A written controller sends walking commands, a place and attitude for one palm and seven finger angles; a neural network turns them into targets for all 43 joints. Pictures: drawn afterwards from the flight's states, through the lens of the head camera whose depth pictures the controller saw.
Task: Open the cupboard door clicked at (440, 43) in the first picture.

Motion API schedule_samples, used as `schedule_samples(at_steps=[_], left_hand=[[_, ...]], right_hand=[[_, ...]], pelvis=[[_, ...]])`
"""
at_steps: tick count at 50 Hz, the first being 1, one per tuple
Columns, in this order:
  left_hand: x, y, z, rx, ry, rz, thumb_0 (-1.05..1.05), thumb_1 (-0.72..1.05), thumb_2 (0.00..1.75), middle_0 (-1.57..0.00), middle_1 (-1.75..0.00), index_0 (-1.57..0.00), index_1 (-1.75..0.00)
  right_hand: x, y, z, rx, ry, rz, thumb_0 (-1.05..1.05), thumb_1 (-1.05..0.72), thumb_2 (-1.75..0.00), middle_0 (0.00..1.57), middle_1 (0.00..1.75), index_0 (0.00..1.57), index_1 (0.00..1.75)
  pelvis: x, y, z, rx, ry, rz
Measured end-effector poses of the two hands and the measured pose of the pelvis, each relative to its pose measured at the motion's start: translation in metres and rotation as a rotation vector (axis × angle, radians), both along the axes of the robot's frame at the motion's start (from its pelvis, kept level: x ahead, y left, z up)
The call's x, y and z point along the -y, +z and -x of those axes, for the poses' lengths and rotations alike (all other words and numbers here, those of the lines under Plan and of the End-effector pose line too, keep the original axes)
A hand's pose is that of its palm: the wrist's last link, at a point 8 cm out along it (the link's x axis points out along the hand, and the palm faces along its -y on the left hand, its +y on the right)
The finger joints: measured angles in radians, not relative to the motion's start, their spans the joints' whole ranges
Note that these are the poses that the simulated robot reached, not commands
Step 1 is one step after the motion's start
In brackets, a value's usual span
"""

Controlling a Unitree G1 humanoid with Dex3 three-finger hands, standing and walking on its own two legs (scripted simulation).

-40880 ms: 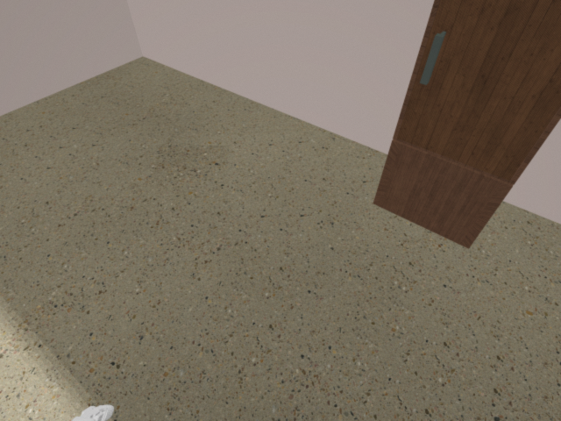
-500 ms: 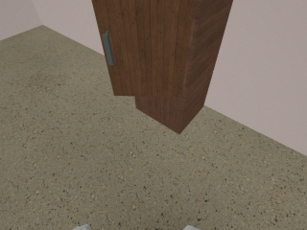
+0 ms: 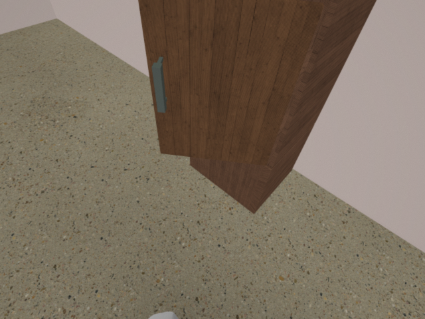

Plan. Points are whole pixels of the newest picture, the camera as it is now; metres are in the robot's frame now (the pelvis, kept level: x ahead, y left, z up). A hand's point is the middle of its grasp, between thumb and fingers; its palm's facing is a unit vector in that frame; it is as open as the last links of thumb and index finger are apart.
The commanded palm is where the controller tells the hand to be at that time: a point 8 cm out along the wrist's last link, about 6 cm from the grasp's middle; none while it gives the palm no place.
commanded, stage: take the last steps up to it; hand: left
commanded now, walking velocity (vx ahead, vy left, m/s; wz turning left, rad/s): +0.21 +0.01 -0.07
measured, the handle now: (161, 85) +0.71 +0.21 +0.02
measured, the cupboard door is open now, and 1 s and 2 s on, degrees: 36 36 36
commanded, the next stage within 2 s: come to a stop and stand still in 0.16 s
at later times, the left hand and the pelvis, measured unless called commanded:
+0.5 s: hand (146, 273) +0.23 +0.16 -0.16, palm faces -0.04 -0.98 -0.21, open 7.3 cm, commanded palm none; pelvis +0.14 -0.01 +0.01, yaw -1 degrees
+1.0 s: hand out of the picture +0.13 +0.21 -0.16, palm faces +0.00 -0.97 -0.26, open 7.4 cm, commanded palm none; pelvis +0.11 +0.01 +0.01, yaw -2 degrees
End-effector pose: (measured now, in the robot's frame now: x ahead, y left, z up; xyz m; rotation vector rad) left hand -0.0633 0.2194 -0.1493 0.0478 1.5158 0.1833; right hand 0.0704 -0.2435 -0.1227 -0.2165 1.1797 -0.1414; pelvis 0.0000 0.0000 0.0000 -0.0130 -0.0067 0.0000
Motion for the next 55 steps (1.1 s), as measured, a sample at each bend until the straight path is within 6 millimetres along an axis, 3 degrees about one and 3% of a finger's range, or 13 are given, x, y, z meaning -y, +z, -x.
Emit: schedule_samples(at_steps=[2, 5, 10, 17, 20, 24, 29, 35, 39, 44, 49, 55], left_hand=[[-0.007, -0.002, -0.017, -0.015, -0.019, 0.004, 0.0, 0.92, 0.9, -0.2, -0.3, -0.19, -0.3], [-0.014, 0.004, -0.06, 0.033, -0.049, 0.004, 0.01, 0.92, 0.9, -0.2, -0.3, -0.19, -0.3], [-0.021, 0.018, -0.144, 0.17, -0.092, -0.024, 0.01, 0.93, 0.9, -0.2, -0.3, -0.19, -0.3], [-0.021, 0.03, -0.241, 0.285, -0.164, -0.084, 0.01, 0.94, 0.9, -0.2, -0.3, -0.19, -0.3], [-0.01, 0.029, -0.267, 0.309, -0.183, -0.099, 0.01, 0.93, 0.9, -0.2, -0.3, -0.19, -0.3], [0.004, 0.026, -0.285, 0.303, -0.191, -0.079, 0.0, 0.92, 0.9, -0.2, -0.3, -0.19, -0.3], [0.009, 0.015, -0.288, 0.299, -0.149, -0.039, 0.0, 0.91, 0.9, -0.2, -0.3, -0.2, -0.3], [-0.004, 0.014, -0.276, 0.27, -0.118, -0.052, 0.0, 0.92, 0.9, -0.2, -0.3, -0.2, -0.3], [-0.014, 0.014, -0.254, 0.269, -0.131, -0.103, 0.0, 0.92, 0.9, -0.2, -0.3, -0.2, -0.3], [-0.028, 0.015, -0.218, 0.209, -0.138, -0.122, 0.0, 0.91, 0.9, -0.2, -0.3, -0.2, -0.3], [-0.033, 0.024, -0.196, 0.194, -0.129, -0.129, 0.0, 0.91, 0.9, -0.2, -0.3, -0.2, -0.3], [-0.028, 0.03, -0.178, 0.182, -0.127, -0.112, 0.0, 0.91, 0.9, -0.2, -0.3, -0.19, -0.3]], right_hand=[[-0.008, 0.002, -0.014, 0.018, -0.011, 0.007, 0.01, -0.92, -0.9, 0.2, 0.3, 0.2, 0.3], [-0.021, 0.006, -0.021, 0.002, -0.033, -0.004, 0.01, -0.92, -0.89, 0.2, 0.3, 0.2, 0.3], [-0.031, 0.007, -0.014, -0.081, -0.079, -0.024, 0.0, -0.94, -0.89, 0.2, 0.3, 0.2, 0.3], [-0.036, -0.011, 0.001, -0.231, -0.147, -0.092, 0.01, -0.93, -0.89, 0.2, 0.3, 0.2, 0.3], [-0.035, -0.022, -0.001, -0.287, -0.175, -0.119, 0.01, -0.92, -0.89, 0.2, 0.3, 0.2, 0.3], [-0.033, -0.022, -0.013, -0.315, -0.196, -0.122, 0.01, -0.92, -0.89, 0.2, 0.3, 0.2, 0.3], [-0.027, -0.014, -0.035, -0.288, -0.18, -0.072, 0.01, -0.91, -0.89, 0.2, 0.3, 0.2, 0.3], [-0.02, -0.009, -0.062, -0.201, -0.137, -0.03, 0.01, -0.91, -0.89, 0.2, 0.3, 0.2, 0.3], [-0.013, -0.017, -0.086, -0.121, -0.107, -0.046, 0.01, -0.91, -0.89, 0.2, 0.3, 0.2, 0.3], [-0.015, -0.012, -0.111, 0.021, -0.092, -0.047, 0.01, -0.91, -0.9, 0.2, 0.3, 0.2, 0.3], [-0.026, -0.006, -0.112, 0.06, -0.055, -0.072, 0.01, -0.91, -0.9, 0.2, 0.3, 0.2, 0.3], [-0.027, -0.004, -0.093, 0.03, -0.057, -0.08, 0.0, -0.93, -0.89, 0.2, 0.3, 0.2, 0.3]], pelvis=[[-0.006, 0.001, -0.012, 0.002, -0.014, -0.01], [-0.012, 0.008, -0.031, -0.004, -0.026, -0.017], [-0.017, 0.018, -0.061, -0.009, -0.036, -0.021], [-0.005, 0.014, -0.106, 0.003, -0.04, -0.04], [0.002, 0.008, -0.122, 0.003, -0.043, -0.041], [0.005, 0.008, -0.134, -0.01, -0.021, -0.021], [0.001, 0.008, -0.136, -0.005, -0.021, -0.024], [-0.001, 0.009, -0.133, 0.002, -0.023, -0.03], [-0.001, 0.001, -0.127, 0.0, -0.015, -0.019], [-0.008, 0.0, -0.117, 0.035, -0.024, -0.021], [-0.012, 0.006, -0.109, 0.04, -0.035, -0.021], [-0.012, 0.012, -0.103, 0.025, -0.03, -0.024]])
